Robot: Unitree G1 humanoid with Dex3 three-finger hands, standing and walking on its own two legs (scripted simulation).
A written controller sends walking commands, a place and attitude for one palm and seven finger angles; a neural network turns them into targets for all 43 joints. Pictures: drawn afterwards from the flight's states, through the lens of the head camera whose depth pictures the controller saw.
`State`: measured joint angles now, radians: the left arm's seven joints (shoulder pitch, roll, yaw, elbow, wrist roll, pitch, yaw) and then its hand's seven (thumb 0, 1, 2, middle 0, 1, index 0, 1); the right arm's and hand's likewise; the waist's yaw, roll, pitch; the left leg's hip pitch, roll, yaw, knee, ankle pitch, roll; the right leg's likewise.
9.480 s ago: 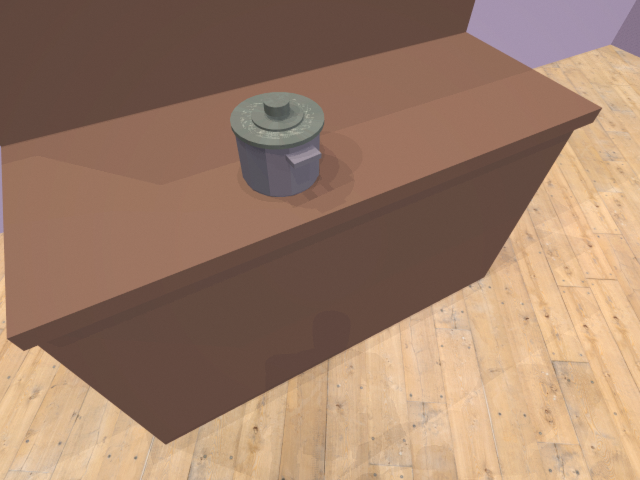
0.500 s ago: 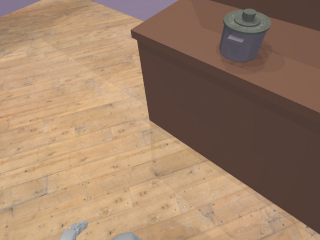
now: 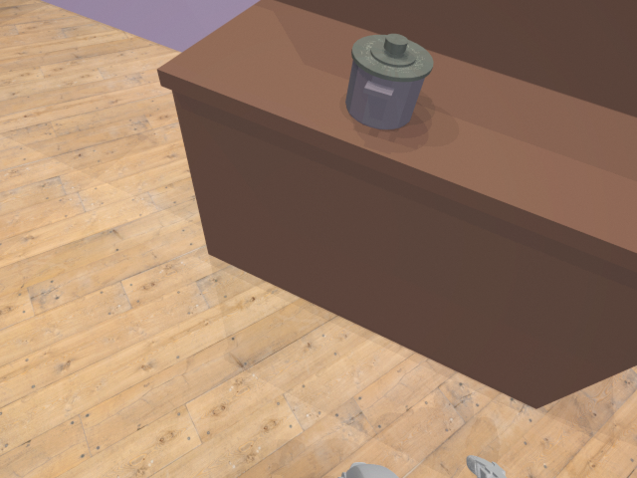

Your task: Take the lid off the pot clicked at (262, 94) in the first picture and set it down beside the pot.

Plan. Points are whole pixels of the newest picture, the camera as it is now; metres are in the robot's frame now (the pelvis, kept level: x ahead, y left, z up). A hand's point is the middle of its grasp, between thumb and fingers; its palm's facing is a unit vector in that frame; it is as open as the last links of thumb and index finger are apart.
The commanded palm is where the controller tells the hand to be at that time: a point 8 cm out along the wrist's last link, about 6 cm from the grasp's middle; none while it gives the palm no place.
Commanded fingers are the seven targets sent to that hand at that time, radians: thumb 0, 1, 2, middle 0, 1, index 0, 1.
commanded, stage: turn to face it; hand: left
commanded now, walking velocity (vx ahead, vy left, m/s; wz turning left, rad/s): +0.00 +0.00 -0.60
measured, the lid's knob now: (395, 43) +0.82 -0.05 +0.13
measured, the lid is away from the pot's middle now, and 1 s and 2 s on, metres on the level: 0.00 0.00 0.00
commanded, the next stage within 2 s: take the last steps up to it in 0.52 s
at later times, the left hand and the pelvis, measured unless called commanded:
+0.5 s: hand (231, 462) +0.15 +0.12 -0.15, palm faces -0.25 -0.93 -0.26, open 7.3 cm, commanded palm none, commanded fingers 0.00 0.90 0.90 -0.20 -0.30 -0.20 -0.30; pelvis +0.00 -0.04 +0.00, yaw -15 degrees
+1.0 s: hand (223, 438) +0.18 +0.14 -0.16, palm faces -0.31 -0.93 -0.17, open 7.3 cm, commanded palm none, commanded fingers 0.00 0.90 0.90 -0.20 -0.30 -0.20 -0.30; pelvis +0.08 -0.02 +0.01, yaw -20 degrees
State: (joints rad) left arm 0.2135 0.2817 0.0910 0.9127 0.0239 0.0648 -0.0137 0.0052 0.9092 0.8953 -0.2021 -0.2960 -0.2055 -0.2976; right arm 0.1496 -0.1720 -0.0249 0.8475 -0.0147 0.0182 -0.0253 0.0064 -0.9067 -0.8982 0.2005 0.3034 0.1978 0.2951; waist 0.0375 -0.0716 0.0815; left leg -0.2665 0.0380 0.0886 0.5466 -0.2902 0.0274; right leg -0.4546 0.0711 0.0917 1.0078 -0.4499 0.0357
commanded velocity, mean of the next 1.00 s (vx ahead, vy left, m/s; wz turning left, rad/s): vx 0.12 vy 0.03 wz -0.21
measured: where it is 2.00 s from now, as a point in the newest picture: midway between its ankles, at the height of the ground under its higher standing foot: (336, 449)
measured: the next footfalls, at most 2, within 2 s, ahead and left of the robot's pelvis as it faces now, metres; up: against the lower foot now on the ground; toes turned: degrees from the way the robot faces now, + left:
right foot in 0.34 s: +0.01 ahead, -0.15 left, +0.00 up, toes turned -15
left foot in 0.72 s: +0.09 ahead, +0.06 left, +0.00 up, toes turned -15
